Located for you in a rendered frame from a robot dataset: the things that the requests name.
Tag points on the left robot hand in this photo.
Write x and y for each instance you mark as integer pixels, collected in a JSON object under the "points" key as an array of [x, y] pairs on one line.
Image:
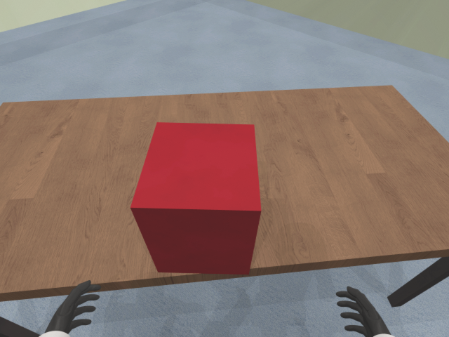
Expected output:
{"points": [[63, 318]]}

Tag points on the table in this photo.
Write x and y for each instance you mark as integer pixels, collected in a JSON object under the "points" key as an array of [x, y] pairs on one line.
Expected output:
{"points": [[348, 176]]}

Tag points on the right robot hand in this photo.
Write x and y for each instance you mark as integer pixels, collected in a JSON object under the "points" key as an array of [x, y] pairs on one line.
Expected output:
{"points": [[372, 323]]}

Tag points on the carton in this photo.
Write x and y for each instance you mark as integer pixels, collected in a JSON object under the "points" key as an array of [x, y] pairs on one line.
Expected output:
{"points": [[197, 202]]}

